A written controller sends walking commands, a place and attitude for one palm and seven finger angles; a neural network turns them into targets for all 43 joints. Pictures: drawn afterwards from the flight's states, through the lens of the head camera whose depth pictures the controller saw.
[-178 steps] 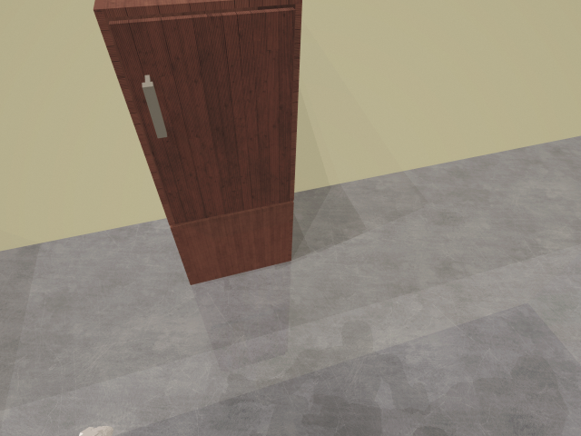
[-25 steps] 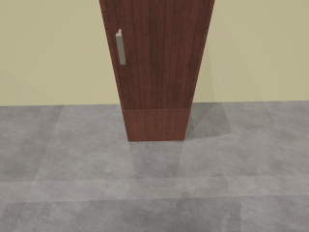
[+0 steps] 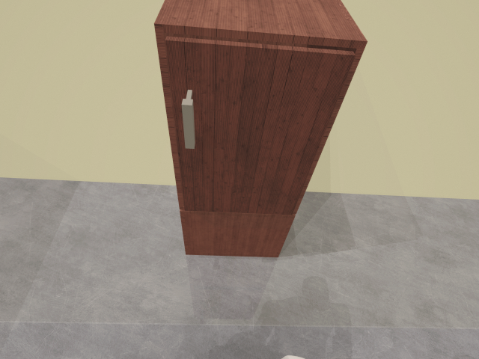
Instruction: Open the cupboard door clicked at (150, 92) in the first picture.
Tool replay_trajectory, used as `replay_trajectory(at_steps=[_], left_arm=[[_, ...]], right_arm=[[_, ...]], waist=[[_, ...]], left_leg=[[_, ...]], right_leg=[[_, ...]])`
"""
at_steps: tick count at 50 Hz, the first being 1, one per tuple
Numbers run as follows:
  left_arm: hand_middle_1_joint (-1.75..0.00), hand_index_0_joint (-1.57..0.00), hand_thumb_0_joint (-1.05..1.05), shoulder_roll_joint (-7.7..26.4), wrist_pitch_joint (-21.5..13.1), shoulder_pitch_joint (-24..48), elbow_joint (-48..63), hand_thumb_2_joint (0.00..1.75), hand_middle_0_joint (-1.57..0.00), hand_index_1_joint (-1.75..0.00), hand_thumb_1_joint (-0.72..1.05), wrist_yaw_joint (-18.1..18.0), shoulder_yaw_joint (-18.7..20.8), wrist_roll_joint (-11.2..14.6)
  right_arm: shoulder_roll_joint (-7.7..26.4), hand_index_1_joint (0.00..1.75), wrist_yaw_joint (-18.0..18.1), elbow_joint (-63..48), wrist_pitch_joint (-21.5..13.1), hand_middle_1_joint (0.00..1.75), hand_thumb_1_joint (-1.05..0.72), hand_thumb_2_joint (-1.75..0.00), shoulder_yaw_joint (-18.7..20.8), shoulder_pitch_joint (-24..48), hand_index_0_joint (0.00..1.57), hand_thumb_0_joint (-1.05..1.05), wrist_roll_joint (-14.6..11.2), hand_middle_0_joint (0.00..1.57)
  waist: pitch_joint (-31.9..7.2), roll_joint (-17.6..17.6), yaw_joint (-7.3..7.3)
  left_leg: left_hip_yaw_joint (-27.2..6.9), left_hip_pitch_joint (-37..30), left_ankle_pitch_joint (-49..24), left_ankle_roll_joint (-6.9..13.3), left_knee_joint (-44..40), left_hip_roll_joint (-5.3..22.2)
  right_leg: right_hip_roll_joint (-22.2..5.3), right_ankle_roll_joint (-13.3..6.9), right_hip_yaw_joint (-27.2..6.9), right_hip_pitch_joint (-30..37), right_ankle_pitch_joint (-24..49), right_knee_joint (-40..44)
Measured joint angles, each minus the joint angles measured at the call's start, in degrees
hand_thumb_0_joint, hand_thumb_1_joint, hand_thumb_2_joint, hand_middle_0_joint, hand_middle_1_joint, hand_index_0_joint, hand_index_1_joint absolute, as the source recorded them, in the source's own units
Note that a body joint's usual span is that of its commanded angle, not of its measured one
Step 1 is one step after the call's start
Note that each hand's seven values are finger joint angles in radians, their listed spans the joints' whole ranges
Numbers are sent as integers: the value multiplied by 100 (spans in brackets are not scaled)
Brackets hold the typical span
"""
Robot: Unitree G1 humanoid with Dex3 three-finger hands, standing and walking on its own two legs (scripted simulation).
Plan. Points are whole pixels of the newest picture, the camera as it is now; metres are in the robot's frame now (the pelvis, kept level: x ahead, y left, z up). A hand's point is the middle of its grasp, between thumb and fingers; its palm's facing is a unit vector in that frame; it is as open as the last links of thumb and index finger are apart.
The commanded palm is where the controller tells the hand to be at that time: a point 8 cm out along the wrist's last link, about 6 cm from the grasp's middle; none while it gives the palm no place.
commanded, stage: come to a stop and stand still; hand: left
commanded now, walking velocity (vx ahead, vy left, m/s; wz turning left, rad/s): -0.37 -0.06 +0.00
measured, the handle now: (189, 119) +0.60 +0.16 +0.04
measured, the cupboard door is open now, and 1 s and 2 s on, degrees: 0 0 0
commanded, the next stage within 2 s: look again from close up in 1.20 s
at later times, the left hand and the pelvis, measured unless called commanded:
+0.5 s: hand out of the picture +0.11 +0.16 -0.18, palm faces +0.08 -0.97 -0.21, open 7.3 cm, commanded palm none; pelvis +0.03 -0.02 -0.02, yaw +2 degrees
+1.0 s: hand out of the picture -0.03 +0.16 -0.18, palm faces +0.05 -0.98 -0.19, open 7.4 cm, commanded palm none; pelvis -0.01 +0.00 +0.00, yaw +1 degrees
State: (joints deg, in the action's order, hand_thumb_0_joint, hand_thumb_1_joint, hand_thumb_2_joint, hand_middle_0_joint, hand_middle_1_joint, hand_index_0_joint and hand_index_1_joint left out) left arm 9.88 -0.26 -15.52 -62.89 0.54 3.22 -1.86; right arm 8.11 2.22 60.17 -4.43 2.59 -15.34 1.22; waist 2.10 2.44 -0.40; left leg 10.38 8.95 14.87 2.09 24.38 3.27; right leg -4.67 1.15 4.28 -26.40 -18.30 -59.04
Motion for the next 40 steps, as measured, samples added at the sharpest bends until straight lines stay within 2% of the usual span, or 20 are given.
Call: replay_trajectory(at_steps=[6,8,10,13,15,18,23,27,28,30,32,34,37,40], left_arm=[[-29,-20,1,107,55,449,194,90,-19,-29,92,-123,-42,41],[-29,-20,1,137,43,491,292,90,-19,-29,92,-131,-50,32],[-29,-20,1,110,-6,547,352,90,-19,-29,92,-154,-44,6],[-29,-20,0,-11,-20,727,447,90,-20,-29,92,-197,-57,22],[-29,-20,0,-89,32,825,534,90,-20,-29,92,-243,-66,25],[-29,-20,0,-158,103,886,639,90,-20,-30,91,-277,-76,10],[-30,-21,0,-96,179,871,753,90,-20,-30,91,-249,-49,-48],[-30,-21,0,43,258,731,784,90,-20,-30,91,-202,-7,-17],[-30,-21,0,100,301,709,765,90,-20,-30,91,-193,17,12],[-29,-21,1,190,410,616,707,90,-20,-30,91,-189,63,30],[-29,-20,1,247,447,493,641,90,-20,-30,91,-167,103,16],[-29,-20,1,284,401,327,581,90,-20,-29,91,-153,106,15],[-29,-20,1,269,341,71,441,90,-20,-29,91,-163,37,32],[-29,-20,1,209,281,-117,251,90,-19,-29,91,-181,-63,66]], right_arm=[[-112,30,7,366,246,30,-93,-90,-74,-281,20,-1,-8,20],[-161,30,-9,418,360,30,-92,-90,-39,-335,20,-1,-24,20],[-137,30,-41,413,468,30,-92,-90,30,-317,20,0,-59,20],[-23,30,-30,319,636,30,-91,-90,124,-90,20,0,-121,20],[70,30,-31,228,707,30,-91,-90,164,94,20,0,-118,20],[203,30,-71,52,782,30,-91,-90,201,372,20,0,-87,20],[289,30,-143,-263,726,30,-91,-90,190,674,20,0,-64,20],[292,30,-165,-463,549,30,-91,-90,119,638,20,0,-58,20],[247,30,-161,-472,519,30,-91,-90,110,614,20,0,-40,20],[145,30,-147,-491,539,30,-91,-90,44,509,20,0,7,20],[63,30,-110,-442,573,30,-91,-90,-27,398,20,0,31,20],[0,30,-86,-351,583,30,-91,-90,-83,323,20,0,18,20],[-2,30,-33,-228,540,30,-92,-90,-84,267,20,0,-1,20],[21,30,-28,-120,469,30,-93,-90,-88,241,20,0,-39,20]], waist=[[238,-82,112],[302,-82,119],[353,-199,152],[503,-357,183],[566,-402,145],[545,-416,91],[382,-254,-10],[156,-124,-42],[139,-34,-41],[69,68,-33],[-9,93,-43],[-64,104,-90],[-86,50,-110],[-63,-2,-101]], left_leg=[[-103,-378,231,-217,-44,21],[-88,-386,491,-317,267,32],[-200,-110,851,-356,988,106],[-706,689,1764,-327,2821,-103],[-870,1137,1776,-351,3742,-234],[-953,1504,1533,-415,4117,-287],[-906,1333,1313,-411,3102,-195],[-816,625,667,-318,1301,-121],[-792,618,606,-262,1248,-165],[-767,622,524,-161,1219,-205],[-767,540,348,-107,942,-224],[-741,444,148,-77,614,-257],[-704,347,-57,-36,271,-317],[-633,333,-130,-33,173,-380]], right_leg=[[9,16,-3,308,570,1998],[19,-10,66,555,1224,2591],[56,-116,142,603,928,2528],[49,-252,228,544,479,2323],[24,-229,251,568,564,2400],[-3,-238,259,574,700,2557],[-65,-164,232,509,905,2711],[-81,-43,217,324,925,2523],[-95,-24,138,235,627,2319],[74,-30,-194,62,-159,1680],[268,-48,-431,-68,-328,866],[355,-33,-485,-21,-313,423],[340,13,-377,465,-461,895],[300,32,-288,1187,-227,2214]])
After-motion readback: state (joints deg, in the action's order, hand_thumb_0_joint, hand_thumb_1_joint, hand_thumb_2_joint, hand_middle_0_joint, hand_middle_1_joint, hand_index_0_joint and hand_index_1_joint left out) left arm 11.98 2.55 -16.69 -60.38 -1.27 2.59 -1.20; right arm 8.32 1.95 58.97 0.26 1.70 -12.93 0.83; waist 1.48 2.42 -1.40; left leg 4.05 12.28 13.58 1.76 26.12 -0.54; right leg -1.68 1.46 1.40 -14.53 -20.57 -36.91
